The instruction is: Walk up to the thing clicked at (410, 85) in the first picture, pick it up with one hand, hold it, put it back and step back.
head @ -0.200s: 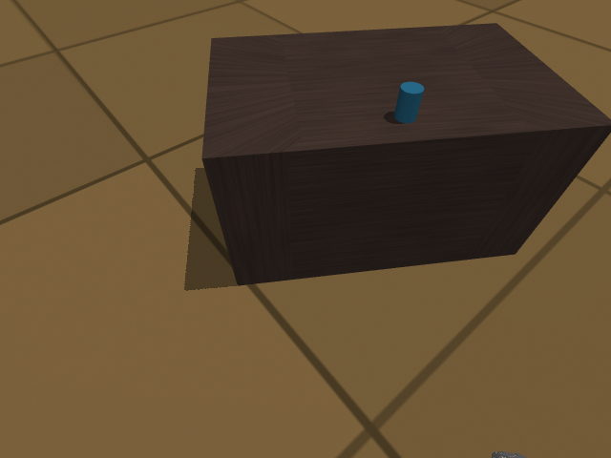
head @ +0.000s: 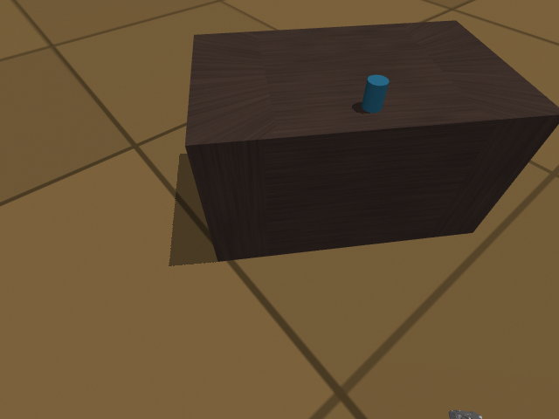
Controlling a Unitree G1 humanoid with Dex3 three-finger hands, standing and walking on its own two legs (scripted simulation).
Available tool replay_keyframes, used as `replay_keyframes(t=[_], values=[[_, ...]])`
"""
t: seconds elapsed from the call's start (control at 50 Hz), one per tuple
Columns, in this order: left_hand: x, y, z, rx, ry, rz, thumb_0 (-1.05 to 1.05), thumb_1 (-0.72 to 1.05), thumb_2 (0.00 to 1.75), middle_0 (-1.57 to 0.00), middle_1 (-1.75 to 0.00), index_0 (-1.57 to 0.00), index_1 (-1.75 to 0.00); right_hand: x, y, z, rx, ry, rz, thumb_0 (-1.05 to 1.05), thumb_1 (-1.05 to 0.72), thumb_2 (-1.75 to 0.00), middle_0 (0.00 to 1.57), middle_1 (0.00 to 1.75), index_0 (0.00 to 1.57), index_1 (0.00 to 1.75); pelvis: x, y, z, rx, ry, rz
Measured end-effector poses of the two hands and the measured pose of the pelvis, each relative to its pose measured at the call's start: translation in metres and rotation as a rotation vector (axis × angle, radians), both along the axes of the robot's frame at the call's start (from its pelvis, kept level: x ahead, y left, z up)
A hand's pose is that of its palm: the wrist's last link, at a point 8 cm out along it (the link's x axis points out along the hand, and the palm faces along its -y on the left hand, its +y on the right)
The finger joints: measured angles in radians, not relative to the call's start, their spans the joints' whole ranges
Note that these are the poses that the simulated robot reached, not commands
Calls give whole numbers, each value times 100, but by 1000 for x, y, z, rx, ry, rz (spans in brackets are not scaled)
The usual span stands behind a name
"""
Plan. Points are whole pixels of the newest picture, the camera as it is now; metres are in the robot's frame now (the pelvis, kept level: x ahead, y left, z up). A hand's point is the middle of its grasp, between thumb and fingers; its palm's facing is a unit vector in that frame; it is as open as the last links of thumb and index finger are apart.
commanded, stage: stand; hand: right
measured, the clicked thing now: (374, 94) +0.98 -0.30 -0.09
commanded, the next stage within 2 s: walk up in 0.92 s
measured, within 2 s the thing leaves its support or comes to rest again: neither
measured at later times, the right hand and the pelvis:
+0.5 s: hand out of the picture +0.09 -0.25 -0.16, palm faces -0.03 +0.94 -0.34, open 7.4 cm; pelvis +0.01 +0.00 +0.00, yaw +0 degrees
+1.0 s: hand out of the picture +0.08 -0.26 -0.15, palm faces -0.01 +0.94 -0.34, open 7.4 cm; pelvis +0.01 +0.00 +0.00, yaw +0 degrees
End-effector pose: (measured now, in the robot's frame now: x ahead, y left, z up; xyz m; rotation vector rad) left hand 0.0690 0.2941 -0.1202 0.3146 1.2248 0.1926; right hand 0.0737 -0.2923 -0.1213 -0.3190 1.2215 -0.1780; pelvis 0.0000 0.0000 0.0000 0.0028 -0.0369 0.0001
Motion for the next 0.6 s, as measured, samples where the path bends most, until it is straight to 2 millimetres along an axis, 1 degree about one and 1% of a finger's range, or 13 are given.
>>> replay_keyframes(t=[0.3,0.6], values=[[4,0,-1,0,7,4,0,91,90,-20,-30,-20,-30,5,-2,2,-8,6,-2,1,-90,-90,21,30,20,30,6,-1,1,-2,3,1],[10,1,1,2,-6,2,0,91,90,-20,-30,-20,-30,7,-2,2,-9,-3,-2,1,-90,-90,21,30,20,30,8,1,1,-1,0,-2]])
